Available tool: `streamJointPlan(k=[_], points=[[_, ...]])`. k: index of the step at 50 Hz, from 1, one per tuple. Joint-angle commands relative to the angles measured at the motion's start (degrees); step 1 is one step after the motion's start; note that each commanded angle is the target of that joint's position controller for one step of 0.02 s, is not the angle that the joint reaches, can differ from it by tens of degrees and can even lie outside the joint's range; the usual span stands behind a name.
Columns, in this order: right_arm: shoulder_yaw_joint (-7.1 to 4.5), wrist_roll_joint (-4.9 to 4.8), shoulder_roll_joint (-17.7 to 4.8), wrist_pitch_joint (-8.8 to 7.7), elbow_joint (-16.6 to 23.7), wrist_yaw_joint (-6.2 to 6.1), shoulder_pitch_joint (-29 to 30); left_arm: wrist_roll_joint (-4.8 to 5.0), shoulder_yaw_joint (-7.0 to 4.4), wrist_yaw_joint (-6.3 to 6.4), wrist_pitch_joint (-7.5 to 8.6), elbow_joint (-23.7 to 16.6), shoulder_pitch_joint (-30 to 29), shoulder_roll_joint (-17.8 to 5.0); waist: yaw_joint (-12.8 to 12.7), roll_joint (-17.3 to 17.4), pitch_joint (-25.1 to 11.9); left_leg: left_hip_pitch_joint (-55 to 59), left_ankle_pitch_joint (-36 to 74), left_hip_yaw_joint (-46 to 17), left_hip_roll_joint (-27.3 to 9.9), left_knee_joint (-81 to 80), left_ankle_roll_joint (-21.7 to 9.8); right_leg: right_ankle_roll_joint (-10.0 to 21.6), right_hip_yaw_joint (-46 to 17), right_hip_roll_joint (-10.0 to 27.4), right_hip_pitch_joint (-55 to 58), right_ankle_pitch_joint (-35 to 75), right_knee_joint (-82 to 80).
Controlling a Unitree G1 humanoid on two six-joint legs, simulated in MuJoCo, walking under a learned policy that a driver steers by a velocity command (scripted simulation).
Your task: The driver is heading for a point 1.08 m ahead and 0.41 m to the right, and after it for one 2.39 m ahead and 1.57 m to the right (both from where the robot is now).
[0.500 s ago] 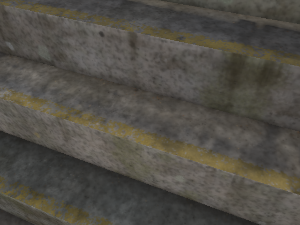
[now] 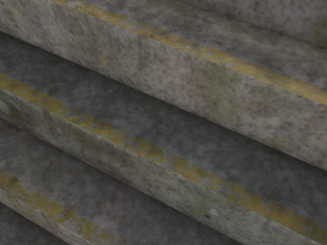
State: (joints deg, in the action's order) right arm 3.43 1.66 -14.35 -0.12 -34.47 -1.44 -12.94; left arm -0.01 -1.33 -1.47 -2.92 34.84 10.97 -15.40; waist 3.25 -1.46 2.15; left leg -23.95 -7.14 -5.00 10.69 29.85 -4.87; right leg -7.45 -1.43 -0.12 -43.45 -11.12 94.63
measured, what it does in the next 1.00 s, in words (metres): goes down, backwards, turning right: right foot, then left foot 0.23 m lower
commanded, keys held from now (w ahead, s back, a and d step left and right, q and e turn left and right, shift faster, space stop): e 0.12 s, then w+e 0.88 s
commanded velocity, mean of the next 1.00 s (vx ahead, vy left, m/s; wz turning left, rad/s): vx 0.33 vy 0.00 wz -0.48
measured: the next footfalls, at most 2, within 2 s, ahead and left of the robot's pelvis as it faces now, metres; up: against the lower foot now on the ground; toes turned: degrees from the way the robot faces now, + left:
right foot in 0.28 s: -0.03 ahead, -0.13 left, +0.00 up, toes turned -2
left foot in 0.44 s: -0.14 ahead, +0.21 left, -0.23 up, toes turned -1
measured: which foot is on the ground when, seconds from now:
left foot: down 0.00-0.20, up 0.22-0.42, down 0.44-0.64, up 0.66-0.90, down 0.92-1.00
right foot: up 0.00-0.26, down 0.28-0.42, up 0.44-0.64, down 0.66-0.92, up 0.94-1.00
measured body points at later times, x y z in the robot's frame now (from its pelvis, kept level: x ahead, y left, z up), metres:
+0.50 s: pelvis -0.16 +0.11 -0.30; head -0.12 +0.15 +0.15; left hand +0.04 +0.32 -0.39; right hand -0.15 -0.14 -0.42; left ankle -0.18 +0.21 -0.97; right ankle -0.12 -0.10 -0.69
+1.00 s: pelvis -0.32 +0.19 -0.52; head -0.28 +0.20 -0.07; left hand -0.02 +0.25 -0.59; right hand -0.59 +0.01 -0.61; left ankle -0.42 +0.25 -1.20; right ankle -0.35 +0.04 -0.86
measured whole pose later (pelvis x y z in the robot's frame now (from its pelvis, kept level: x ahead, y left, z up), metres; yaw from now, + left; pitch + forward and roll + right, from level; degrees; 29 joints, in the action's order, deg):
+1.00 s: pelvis -0.32 +0.19 -0.52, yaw -26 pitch +13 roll -3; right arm -1.9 8.0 -18.5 7.2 -67.1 9.4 -34.5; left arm -0.3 3.5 -6.7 -6.6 28.8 0.5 -9.3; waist -1.5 0.5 -10.4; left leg -27.1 -51.5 4.1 6.1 50.4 -14.3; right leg 4.0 -6.0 -14.3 -87.1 -23.7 134.3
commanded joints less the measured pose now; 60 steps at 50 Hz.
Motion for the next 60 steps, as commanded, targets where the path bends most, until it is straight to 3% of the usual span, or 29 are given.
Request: streamJointPlan(k=[1,4,9,11,15,17,18,19,20,23,25,26,27,29,32,34,35,36,37,38,40,43,46,49,50,52,56,57,60], points=[[-0.97,0.73,-11.1,0.14,10.6,2.78,11.2,2.38,-2.95,-1.91,2.97,-3.9,4.2,-9.4,-3.1,13.1,-5.2,3.6,-41.0,-32.7,-19.5,-15.7,3.4,-3.3,-11.4,0.1,-8.3,-2.2,5.5],[1.06,0.69,-12.7,0.75,11.7,1.82,10.5,4.28,-4.84,1.01,3.29,3.7,11.8,-13.5,-3.0,1.2,-7.1,11.5,-41.9,-35.3,-26.5,-19.3,7.2,-5.8,-21.9,-4.6,-17.1,1.9,8.4],[-0.29,-2.79,-10.7,-1.19,17.1,-1.21,18.8,-6.51,-3.77,-3.44,2.26,9.2,36.8,-11.6,-10.9,10.0,-9.3,3.0,-13.4,10.4,-2.5,-21.3,25.8,1.6,7.5,-7.2,15.4,-9.9,-24.8],[-2.50,-7.20,-8.3,4.87,17.3,-0.51,12.4,-6.88,-2.21,-6.63,3.00,0.0,17.9,-2.4,-9.5,-19.9,-3.5,0.7,-30.6,5.8,-4.6,62.3,27.1,11.6,-4.1,4.1,1.6,1.7,-46.7],[0.70,8.28,-4.3,2.00,4.1,2.00,-16.7,-6.67,5.30,-1.34,-3.53,-14.1,-11.9,0.9,6.1,6.5,-8.6,-12.5,-12.0,-13.7,-7.1,79.1,4.9,11.2,-11.7,0.6,-19.6,-2.4,-37.8],[-2.49,8.61,-8.0,-2.52,-1.2,4.54,-19.5,-3.25,3.12,1.28,4.14,-13.7,-8.9,-6.5,5.2,8.8,-10.3,-5.1,5.7,-2.1,-7.7,67.3,5.5,11.4,-6.6,-2.0,-18.5,-11.4,-26.3],[-3.57,-1.38,-5.2,0.83,6.1,2.59,-0.6,-0.49,-0.92,7.57,4.13,-12.1,-9.0,-5.0,5.0,6.1,-6.6,5.5,0.4,4.8,-16.4,11.0,4.5,13.3,-17.3,4.3,-6.0,-10.9,-41.3],[-3.11,9.64,-8.2,-0.02,0.3,6.37,-2.4,0.43,0.13,7.58,5.44,-13.7,7.7,-13.4,-9.8,3.5,-3.6,-7.2,2.4,15.4,-6.0,25.3,6.3,1.7,5.5,-14.8,-10.5,-26.0,-19.8],[-1.92,12.08,-3.7,2.27,-3.5,10.94,-8.2,1.79,-0.08,6.83,3.32,-13.8,7.4,-12.0,-7.9,0.0,-2.3,-5.6,6.2,10.2,-10.8,15.2,0.6,1.1,1.9,-14.4,-13.3,-38.2,-9.0],[-1.19,3.10,-8.7,6.81,-11.9,17.96,-15.0,-0.22,4.80,-0.12,-6.55,-17.0,12.2,-0.9,-15.4,16.6,-6.3,12.6,47.6,-3.8,-23.1,20.0,-18.2,3.5,-5.4,-17.8,-45.3,-36.1,30.2],[-7.79,8.81,-29.8,7.02,-7.1,14.38,0.4,-1.75,4.47,-0.78,-4.38,-9.4,26.0,-5.4,-16.3,16.1,-17.5,4.9,29.7,-33.6,-45.4,7.7,-31.6,2.5,-16.2,-10.5,-59.8,-20.2,71.7],[-8.47,7.00,-17.7,-0.19,4.1,6.89,18.7,-0.95,2.07,8.74,-0.59,-7.3,6.2,4.2,-16.4,10.7,-20.9,18.9,11.4,-6.1,-33.0,6.1,-5.8,0.9,5.2,-10.2,-34.3,-13.3,54.2],[-7.68,4.52,-14.6,-5.00,2.1,1.88,21.9,-3.04,-0.10,10.70,-0.43,-7.2,8.8,-0.8,-19.8,17.3,-22.3,-1.4,1.2,-17.7,-37.6,-2.1,-6.7,3.8,3.7,-1.5,-14.5,-3.9,47.1],[-5.33,1.85,-7.7,-7.07,-0.2,-2.76,30.9,-4.07,-4.66,9.19,-2.31,-4.7,7.8,-11.1,-24.2,5.0,-11.4,-18.8,-15.9,-11.8,-32.2,-0.5,-3.5,6.3,0.7,5.4,11.6,3.4,8.6],[-3.81,2.77,-0.3,-0.50,-4.7,-4.61,10.1,-0.04,-1.99,3.98,-2.50,2.2,4.2,1.8,-10.9,-0.9,-1.0,-10.5,-21.6,8.3,-21.6,28.9,-3.4,14.3,12.0,-0.1,21.9,-22.6,-49.5],[-6.79,3.08,-3.4,6.05,0.4,0.55,-6.8,-1.27,1.19,-3.46,-2.55,11.3,24.3,3.3,5.7,-22.6,-2.6,-26.9,-15.8,-2.3,0.0,76.4,-5.5,31.2,-11.6,-3.2,21.0,51.9,-34.8],[-7.77,3.82,-7.3,4.85,-4.8,2.59,-7.4,-8.18,2.63,-6.91,-3.65,4.5,16.2,-0.8,0.3,-15.1,-8.9,-30.9,-3.6,-11.2,3.9,85.7,-6.6,29.2,-15.5,0.7,14.3,33.5,-34.8],[-8.61,4.17,-11.1,3.02,-10.3,2.86,-11.4,-7.39,1.30,-7.85,-3.56,-1.8,6.5,-3.9,1.4,-9.7,-6.4,-31.5,-0.9,-11.0,0.3,88.5,-5.8,25.4,-15.9,1.6,5.0,16.4,-36.6],[-4.40,6.02,2.7,2.53,-3.9,3.13,-0.7,2.85,-1.92,2.02,2.28,-6.8,-14.1,-0.8,6.6,4.1,-6.6,-22.0,0.0,2.7,-6.8,80.5,3.7,24.3,-30.2,6.5,6.4,-19.0,-48.4],[-4.72,5.20,3.5,2.66,-2.7,0.87,0.3,0.70,-0.87,6.39,5.05,-5.8,-15.3,-0.4,6.8,9.8,-6.1,-16.9,1.6,0.6,-8.0,77.5,5.2,26.7,-34.8,9.0,-3.6,-22.3,-44.9],[-10.94,1.44,-13.2,1.75,-18.7,3.94,-29.7,0.63,4.59,-4.71,5.66,-13.5,-30.5,1.0,13.2,1.1,-4.3,2.9,13.5,5.5,-6.0,87.5,0.8,12.7,-3.3,-4.6,-44.1,-27.8,-25.4],[-7.90,11.58,-6.9,4.00,-18.8,5.99,-23.2,5.24,6.06,0.14,-0.30,-17.7,-16.6,4.1,-2.8,5.9,-4.8,-8.0,-4.2,10.4,-10.8,11.3,-4.0,6.8,-2.2,-5.6,-19.7,-14.2,-22.0],[-3.24,5.66,6.3,7.87,-30.5,12.48,-21.4,1.51,5.50,-3.31,-7.33,-6.5,5.4,6.0,-13.5,8.4,-8.2,3.5,9.0,1.0,-19.5,-8.4,-9.4,13.6,-7.3,-5.7,-28.1,-25.2,10.0],[-5.21,7.33,-13.3,5.41,-26.3,11.84,-11.4,-2.38,7.28,-7.20,-5.88,0.9,12.6,8.1,-16.1,4.9,-16.6,17.8,19.5,-25.0,-27.9,9.9,-20.7,10.7,-17.3,-15.5,-68.3,0.9,68.0],[-7.10,5.10,-19.3,2.79,-20.8,10.43,-2.7,-2.55,5.62,-8.20,-3.30,5.6,17.3,3.1,-15.8,-2.4,-13.6,16.6,7.6,-35.0,-36.2,1.1,-19.3,12.9,-20.4,-11.8,-67.6,5.5,73.9],[-7.62,2.21,-9.9,-10.82,-13.8,0.07,0.1,-7.43,-0.23,7.00,2.69,-1.3,-18.1,-2.9,-7.1,-4.3,-12.0,12.1,8.2,-20.2,-31.9,-10.5,-3.2,9.6,2.2,-1.7,-35.2,0.3,46.9],[-6.15,1.43,-7.9,-9.66,-19.1,-6.09,-15.7,-1.99,-1.68,5.56,-3.26,-3.0,-24.5,-1.7,-0.4,-3.1,1.8,13.8,9.5,-13.4,-25.1,-9.8,1.1,7.0,1.0,-4.2,-22.5,2.1,11.9],[-4.56,1.27,-11.5,-4.23,-16.9,0.73,-18.2,3.33,0.08,-3.19,-2.25,7.6,-9.0,4.3,2.2,8.1,-0.1,12.9,9.6,-20.1,-23.2,-4.8,-7.9,10.0,-9.8,-9.3,-32.1,8.8,15.4],[-3.72,0.12,-11.1,3.10,-16.0,7.75,-13.3,-1.40,-2.06,-5.03,-0.48,11.5,-2.6,-3.0,1.3,2.9,-3.3,25.0,27.2,-19.1,-22.3,-7.3,-4.9,15.6,-7.8,-14.0,-33.4,6.0,6.5]])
